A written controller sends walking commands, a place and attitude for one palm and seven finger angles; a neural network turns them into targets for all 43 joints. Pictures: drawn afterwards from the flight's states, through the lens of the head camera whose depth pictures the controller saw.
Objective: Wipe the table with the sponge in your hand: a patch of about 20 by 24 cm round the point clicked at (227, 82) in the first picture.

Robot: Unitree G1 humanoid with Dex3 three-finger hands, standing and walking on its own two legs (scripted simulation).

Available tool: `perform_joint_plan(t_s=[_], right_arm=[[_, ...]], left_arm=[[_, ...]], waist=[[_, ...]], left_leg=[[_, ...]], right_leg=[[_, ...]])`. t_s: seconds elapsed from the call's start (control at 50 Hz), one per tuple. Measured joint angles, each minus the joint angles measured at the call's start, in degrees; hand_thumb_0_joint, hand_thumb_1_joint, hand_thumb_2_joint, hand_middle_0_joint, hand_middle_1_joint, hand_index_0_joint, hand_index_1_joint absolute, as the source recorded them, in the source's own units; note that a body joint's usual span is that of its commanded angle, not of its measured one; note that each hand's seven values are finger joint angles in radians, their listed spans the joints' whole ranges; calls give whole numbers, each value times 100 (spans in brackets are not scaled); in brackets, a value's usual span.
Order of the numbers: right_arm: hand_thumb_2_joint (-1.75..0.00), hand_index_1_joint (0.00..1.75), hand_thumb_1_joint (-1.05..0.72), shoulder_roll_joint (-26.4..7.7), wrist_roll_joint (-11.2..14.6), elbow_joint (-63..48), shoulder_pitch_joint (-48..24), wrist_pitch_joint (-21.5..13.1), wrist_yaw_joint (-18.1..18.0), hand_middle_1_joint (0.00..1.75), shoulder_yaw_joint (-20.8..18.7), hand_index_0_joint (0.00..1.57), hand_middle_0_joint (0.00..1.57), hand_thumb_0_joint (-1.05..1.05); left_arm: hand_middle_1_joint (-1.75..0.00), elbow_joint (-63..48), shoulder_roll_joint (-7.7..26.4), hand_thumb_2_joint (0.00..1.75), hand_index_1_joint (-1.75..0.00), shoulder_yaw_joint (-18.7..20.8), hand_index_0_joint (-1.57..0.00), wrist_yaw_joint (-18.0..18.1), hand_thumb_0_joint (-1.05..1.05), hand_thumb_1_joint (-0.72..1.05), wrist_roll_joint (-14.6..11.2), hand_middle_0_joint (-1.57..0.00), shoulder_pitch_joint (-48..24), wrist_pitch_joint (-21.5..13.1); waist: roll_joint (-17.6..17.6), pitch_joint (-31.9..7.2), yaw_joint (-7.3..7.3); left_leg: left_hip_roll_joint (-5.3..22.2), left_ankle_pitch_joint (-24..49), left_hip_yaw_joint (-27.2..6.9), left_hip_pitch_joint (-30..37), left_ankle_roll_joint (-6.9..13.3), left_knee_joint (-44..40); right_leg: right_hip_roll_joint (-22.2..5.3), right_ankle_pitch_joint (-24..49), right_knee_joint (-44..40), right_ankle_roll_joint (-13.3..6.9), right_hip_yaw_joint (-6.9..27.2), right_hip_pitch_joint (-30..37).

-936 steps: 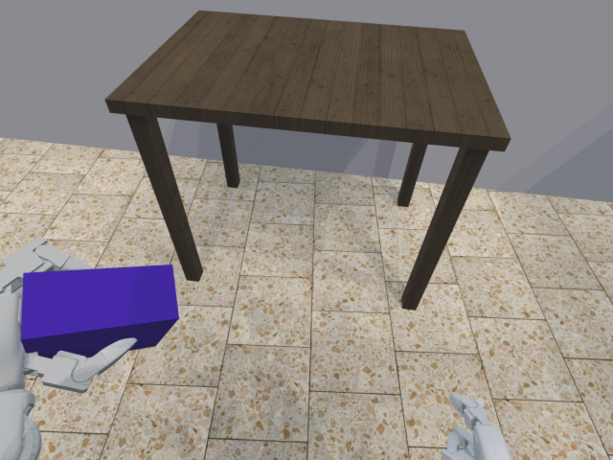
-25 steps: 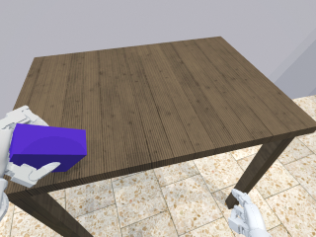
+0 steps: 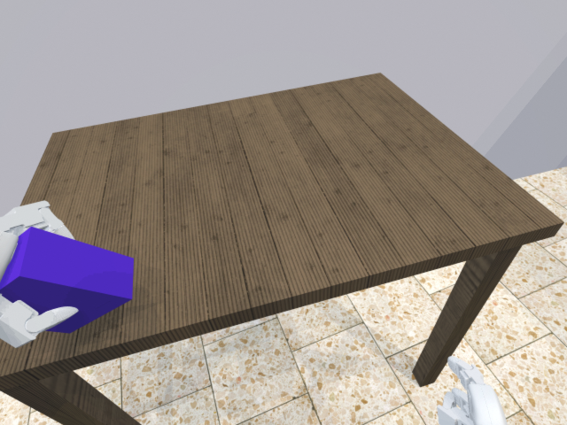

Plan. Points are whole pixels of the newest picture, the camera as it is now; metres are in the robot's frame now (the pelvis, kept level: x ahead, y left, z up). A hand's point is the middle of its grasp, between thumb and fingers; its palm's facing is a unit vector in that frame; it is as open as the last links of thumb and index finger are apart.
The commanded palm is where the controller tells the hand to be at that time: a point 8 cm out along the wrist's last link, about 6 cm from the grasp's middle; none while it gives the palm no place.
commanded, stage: turn the palm down, sponge in hand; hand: left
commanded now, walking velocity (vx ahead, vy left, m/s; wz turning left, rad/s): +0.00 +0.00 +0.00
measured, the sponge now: (70, 290) +0.21 +0.28 +0.15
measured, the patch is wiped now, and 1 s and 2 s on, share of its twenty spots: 0.00 0.00 0.00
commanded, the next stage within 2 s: move the sponge above the wiping area in 1.28 s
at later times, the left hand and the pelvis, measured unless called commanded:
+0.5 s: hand (11, 272) +0.20 +0.31 +0.20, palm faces +0.24 -0.22 -0.95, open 9.4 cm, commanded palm +0.15 +0.31 +0.27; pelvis -0.03 +0.03 +0.01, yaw +0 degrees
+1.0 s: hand (4, 265) +0.20 +0.32 +0.21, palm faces +0.21 -0.07 -0.98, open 9.4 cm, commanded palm +0.15 +0.31 +0.28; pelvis -0.04 +0.03 +0.01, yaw +0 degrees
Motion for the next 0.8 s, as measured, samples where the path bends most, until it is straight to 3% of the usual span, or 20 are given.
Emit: perform_joint_plan(t_s=[0.16,0.26,0.4,0.56,0.72,0.8], right_arm=[[-90,30,-91,73,16,-20,-129,-64,-66,29,80,20,20,1],[-90,30,-90,148,65,19,-367,24,-39,29,242,20,20,1],[-90,30,-90,193,122,63,-752,95,-21,29,468,21,20,1],[-90,30,-90,196,87,118,-1110,129,51,30,540,21,20,1],[-90,30,-90,144,124,178,-1311,269,154,29,545,21,20,1],[-90,30,-90,150,119,156,-1337,303,185,29,550,21,20,1]], left_arm=[[-136,-193,27,105,-136,-534,-80,109,0,-43,583,-81,-290,99],[-136,-32,43,105,-136,-826,-80,183,0,-43,952,-81,-768,569],[-136,207,42,105,-136,-1263,-80,-208,0,-43,1533,-81,-1314,1150],[-136,228,62,105,-136,-1669,-80,-427,0,-43,2145,-81,-1786,1228],[-136,332,49,105,-137,-1804,-80,-605,0,-43,2576,-81,-2171,1600],[-136,353,36,105,-137,-1875,-80,-712,0,-43,2759,-81,-2175,1606]], waist=[[64,33,72],[131,82,121],[195,206,204],[172,343,326],[188,361,392],[185,372,382]], left_leg=[[-39,98,29,13,62,-34],[-93,264,67,155,118,-251],[-176,526,109,399,197,-629],[-233,705,113,558,248,-889],[-264,783,109,636,274,-1016],[-271,813,112,638,276,-1060]], right_leg=[[-42,124,-62,64,24,22],[-94,280,-238,117,57,139],[-170,507,-534,186,92,341],[-219,669,-758,222,93,488],[-245,733,-866,236,89,560],[-251,746,-877,234,94,545]])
